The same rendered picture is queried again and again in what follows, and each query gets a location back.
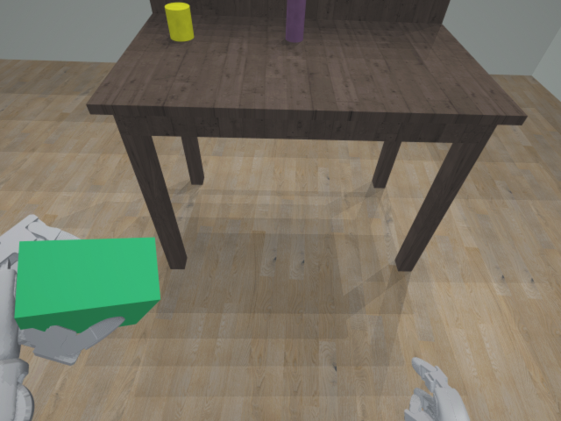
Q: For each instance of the right robot hand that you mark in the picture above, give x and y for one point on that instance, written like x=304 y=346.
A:
x=446 y=403

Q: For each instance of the table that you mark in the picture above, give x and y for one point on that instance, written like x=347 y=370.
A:
x=369 y=70

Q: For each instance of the left robot forearm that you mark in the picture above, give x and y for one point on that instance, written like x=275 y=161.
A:
x=16 y=400

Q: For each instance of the left robot hand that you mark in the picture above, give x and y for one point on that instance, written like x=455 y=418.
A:
x=57 y=343

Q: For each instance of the sponge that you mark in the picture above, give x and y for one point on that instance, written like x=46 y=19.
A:
x=77 y=283

